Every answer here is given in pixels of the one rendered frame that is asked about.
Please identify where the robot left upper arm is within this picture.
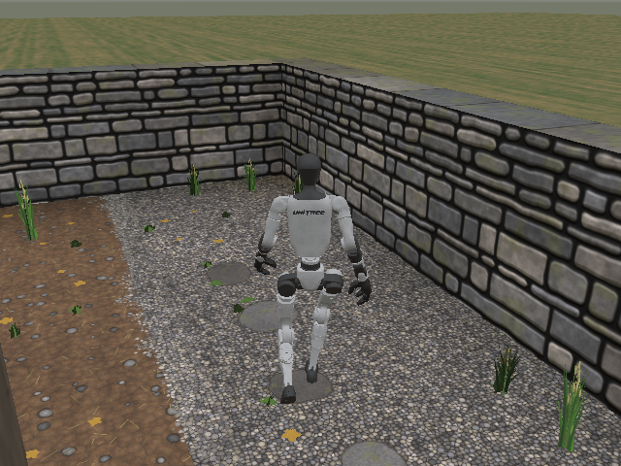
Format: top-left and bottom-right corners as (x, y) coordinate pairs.
(261, 195), (289, 248)

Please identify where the robot left shin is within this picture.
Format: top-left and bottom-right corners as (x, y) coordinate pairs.
(278, 329), (294, 387)

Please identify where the right robot forearm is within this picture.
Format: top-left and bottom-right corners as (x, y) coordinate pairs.
(347, 235), (368, 282)

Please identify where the robot right upper arm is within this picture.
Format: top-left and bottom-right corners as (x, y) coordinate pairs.
(330, 195), (357, 250)

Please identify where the right robot hand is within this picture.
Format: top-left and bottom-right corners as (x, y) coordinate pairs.
(348, 279), (372, 306)

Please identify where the left robot hand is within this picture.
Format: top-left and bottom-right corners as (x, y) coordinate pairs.
(254, 257), (277, 275)

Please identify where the left robot forearm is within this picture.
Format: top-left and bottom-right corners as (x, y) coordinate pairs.
(255, 232), (271, 262)

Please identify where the right robot foot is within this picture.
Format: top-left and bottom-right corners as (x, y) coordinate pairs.
(305, 360), (318, 383)

